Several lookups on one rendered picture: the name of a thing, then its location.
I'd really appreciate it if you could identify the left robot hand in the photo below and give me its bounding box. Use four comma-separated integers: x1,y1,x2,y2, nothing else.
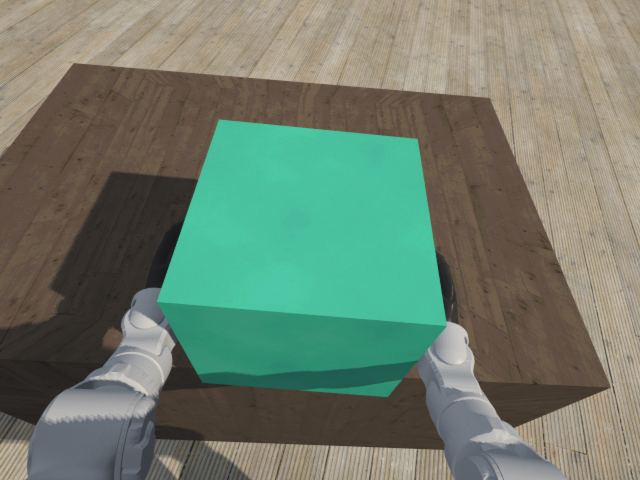
145,219,185,289

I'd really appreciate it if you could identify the left robot upper arm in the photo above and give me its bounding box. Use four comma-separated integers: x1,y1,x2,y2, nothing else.
25,389,156,480

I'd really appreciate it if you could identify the right robot upper arm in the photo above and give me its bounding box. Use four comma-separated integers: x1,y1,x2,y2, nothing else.
456,452,567,480

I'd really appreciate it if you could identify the robot left forearm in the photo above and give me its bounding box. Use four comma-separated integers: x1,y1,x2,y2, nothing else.
27,288,178,475

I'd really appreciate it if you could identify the carton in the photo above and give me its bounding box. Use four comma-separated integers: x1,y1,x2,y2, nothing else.
157,120,447,397

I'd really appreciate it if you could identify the robot right forearm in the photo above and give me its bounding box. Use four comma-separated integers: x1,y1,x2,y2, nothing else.
417,321,568,480

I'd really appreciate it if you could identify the pedestal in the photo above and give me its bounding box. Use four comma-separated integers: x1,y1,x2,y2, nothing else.
0,63,611,450

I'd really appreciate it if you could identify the right robot hand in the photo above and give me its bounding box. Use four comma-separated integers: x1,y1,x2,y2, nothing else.
435,250,459,325

